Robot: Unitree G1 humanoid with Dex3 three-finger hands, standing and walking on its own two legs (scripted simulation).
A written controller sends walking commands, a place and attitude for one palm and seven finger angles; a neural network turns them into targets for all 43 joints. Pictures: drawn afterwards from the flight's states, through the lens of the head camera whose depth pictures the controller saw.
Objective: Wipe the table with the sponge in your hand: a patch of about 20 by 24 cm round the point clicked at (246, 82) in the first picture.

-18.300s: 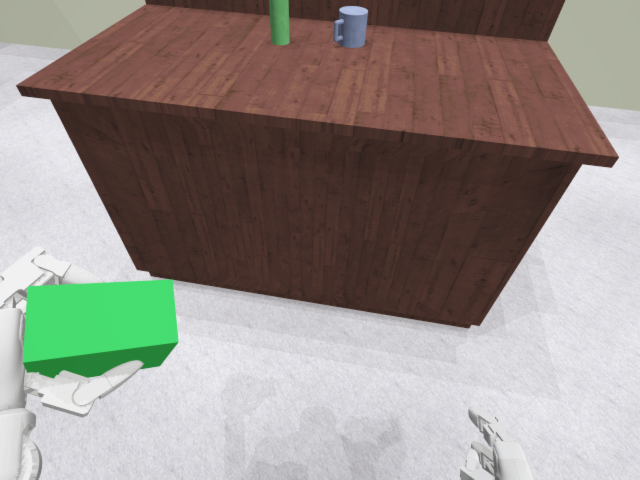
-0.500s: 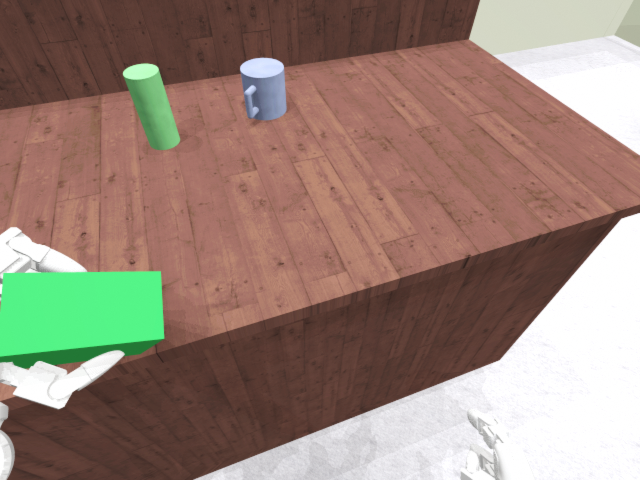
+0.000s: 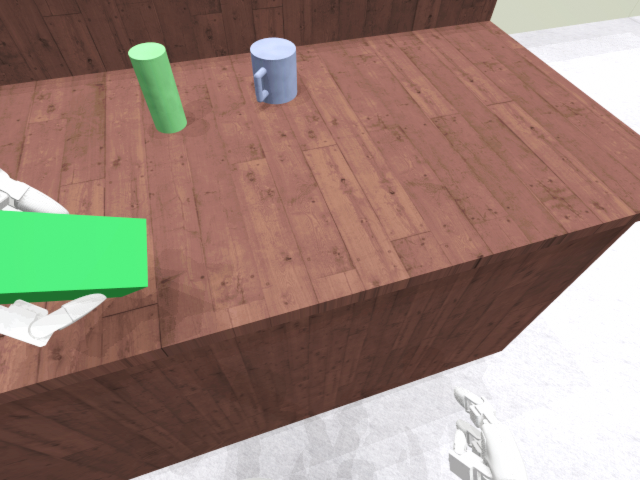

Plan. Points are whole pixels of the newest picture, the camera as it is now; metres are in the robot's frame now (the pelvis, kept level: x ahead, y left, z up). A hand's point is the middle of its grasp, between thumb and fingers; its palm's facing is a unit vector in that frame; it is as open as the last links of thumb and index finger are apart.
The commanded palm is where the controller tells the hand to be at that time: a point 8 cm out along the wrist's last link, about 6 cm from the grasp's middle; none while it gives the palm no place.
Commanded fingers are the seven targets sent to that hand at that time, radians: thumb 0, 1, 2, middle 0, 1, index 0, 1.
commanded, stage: come to a stop and stand still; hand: left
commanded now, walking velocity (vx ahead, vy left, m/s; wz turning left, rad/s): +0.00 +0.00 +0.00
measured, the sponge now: (87, 261) +0.26 +0.25 +0.18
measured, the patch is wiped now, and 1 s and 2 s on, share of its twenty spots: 0.00 0.00 0.00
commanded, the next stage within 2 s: look again from close up in 1.02 s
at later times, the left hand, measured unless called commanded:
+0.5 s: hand (51, 302) +0.22 +0.27 +0.16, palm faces +0.39 -0.84 -0.38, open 10.2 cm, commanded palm +0.16 +0.30 +0.18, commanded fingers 0.00 0.10 1.30 -1.20 -1.60 -1.20 -1.60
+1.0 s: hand (32, 301) +0.22 +0.29 +0.16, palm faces +0.36 -0.85 -0.37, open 10.2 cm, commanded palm +0.16 +0.33 +0.18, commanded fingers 0.00 0.10 1.30 -1.20 -1.60 -1.20 -1.60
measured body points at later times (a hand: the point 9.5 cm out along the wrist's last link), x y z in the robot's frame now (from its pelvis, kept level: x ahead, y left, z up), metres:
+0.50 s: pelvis -0.01 +0.02 +0.00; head +0.03 +0.04 +0.45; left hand +0.20 +0.31 +0.19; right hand +0.17 -0.21 -0.07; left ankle +0.03 +0.11 -0.74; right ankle +0.01 -0.09 -0.74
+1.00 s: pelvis +0.00 +0.05 +0.00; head +0.03 +0.07 +0.45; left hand +0.20 +0.34 +0.18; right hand +0.18 -0.17 -0.07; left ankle +0.03 +0.11 -0.74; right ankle +0.01 -0.09 -0.74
